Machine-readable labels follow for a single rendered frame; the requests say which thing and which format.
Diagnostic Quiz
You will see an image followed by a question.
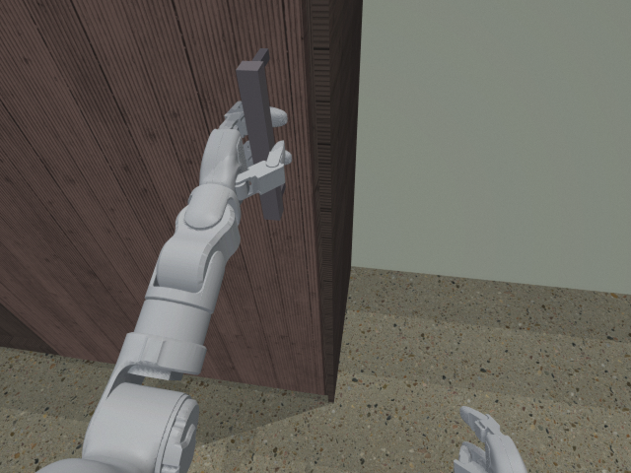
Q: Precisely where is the handle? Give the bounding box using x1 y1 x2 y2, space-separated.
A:
236 48 286 221

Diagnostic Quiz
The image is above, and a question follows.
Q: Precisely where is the right robot hand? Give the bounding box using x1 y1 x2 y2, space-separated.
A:
454 406 527 473

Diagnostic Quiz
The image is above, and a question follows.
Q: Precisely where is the robot left upper arm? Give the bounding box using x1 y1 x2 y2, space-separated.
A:
36 382 199 473

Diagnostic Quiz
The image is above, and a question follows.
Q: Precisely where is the wardrobe door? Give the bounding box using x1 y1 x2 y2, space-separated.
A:
0 0 325 395
0 303 43 341

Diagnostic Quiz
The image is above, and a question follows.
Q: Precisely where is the robot left forearm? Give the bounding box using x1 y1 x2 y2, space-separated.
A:
82 183 242 457

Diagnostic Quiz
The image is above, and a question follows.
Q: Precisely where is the left robot hand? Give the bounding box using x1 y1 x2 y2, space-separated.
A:
199 101 292 206

